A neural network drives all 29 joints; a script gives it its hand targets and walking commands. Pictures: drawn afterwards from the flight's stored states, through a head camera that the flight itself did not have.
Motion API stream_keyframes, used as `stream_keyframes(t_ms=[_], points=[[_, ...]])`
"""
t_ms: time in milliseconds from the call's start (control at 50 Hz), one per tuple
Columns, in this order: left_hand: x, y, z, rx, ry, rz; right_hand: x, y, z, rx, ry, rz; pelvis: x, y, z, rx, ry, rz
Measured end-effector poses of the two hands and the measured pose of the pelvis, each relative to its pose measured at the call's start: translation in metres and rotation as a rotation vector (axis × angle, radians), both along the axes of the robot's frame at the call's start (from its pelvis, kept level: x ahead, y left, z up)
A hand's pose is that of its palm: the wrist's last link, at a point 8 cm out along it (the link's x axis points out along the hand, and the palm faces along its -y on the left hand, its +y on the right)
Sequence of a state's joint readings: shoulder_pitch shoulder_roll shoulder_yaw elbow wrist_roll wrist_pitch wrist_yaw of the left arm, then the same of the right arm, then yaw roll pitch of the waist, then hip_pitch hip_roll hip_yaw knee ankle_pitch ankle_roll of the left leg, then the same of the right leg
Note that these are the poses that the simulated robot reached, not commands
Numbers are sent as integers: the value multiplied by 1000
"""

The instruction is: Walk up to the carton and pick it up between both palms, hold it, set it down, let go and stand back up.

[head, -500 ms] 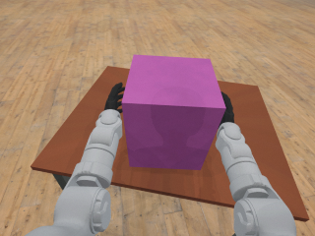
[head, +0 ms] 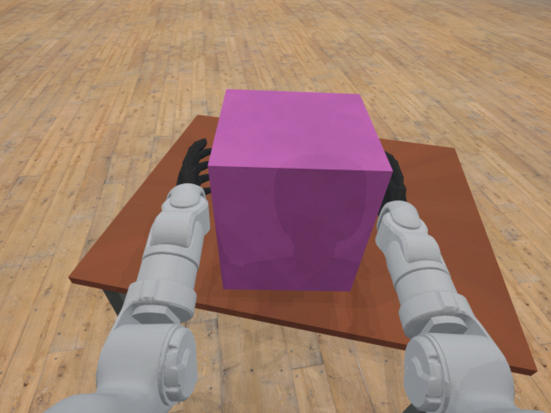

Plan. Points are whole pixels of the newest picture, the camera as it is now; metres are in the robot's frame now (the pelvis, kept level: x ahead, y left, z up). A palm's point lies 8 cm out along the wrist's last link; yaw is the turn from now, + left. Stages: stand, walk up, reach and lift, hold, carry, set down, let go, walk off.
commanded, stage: reach and lift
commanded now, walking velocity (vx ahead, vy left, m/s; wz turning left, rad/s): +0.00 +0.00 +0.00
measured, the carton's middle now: (290, 193) +0.42 -0.02 +0.13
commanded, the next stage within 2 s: hold in 1.34 s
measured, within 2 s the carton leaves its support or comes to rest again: neither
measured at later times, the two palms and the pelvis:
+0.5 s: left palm (173, 186) +0.38 +0.15 +0.18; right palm (383, 186) +0.38 -0.15 +0.18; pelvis +0.01 -0.01 +0.00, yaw +2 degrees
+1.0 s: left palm (175, 175) +0.39 +0.14 +0.19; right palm (389, 180) +0.38 -0.16 +0.19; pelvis +0.01 +0.00 +0.00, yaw +1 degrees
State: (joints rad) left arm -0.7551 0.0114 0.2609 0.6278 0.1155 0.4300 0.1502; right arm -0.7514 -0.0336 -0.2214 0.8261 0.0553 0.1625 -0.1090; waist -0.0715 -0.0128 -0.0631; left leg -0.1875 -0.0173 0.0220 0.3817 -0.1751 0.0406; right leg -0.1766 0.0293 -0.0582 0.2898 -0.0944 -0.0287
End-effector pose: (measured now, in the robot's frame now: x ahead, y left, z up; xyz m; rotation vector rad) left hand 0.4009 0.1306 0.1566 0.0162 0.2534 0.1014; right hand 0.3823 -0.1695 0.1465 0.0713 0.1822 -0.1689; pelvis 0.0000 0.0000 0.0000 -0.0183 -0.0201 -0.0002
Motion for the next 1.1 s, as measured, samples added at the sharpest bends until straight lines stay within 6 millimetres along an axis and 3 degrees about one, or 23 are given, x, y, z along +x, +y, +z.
stream_keyframes(t_ms=[340,560,1100], points=[[-10,12,19,-3,-22,22,3,12,32,-7,-29,32,3,-9,0,3,-32,28],[-19,21,20,-3,-17,32,-3,20,32,5,-25,36,6,-6,-1,-2,-55,37],[-15,16,36,12,-33,27,0,15,46,7,-42,38,11,-3,-1,-7,-59,17]])
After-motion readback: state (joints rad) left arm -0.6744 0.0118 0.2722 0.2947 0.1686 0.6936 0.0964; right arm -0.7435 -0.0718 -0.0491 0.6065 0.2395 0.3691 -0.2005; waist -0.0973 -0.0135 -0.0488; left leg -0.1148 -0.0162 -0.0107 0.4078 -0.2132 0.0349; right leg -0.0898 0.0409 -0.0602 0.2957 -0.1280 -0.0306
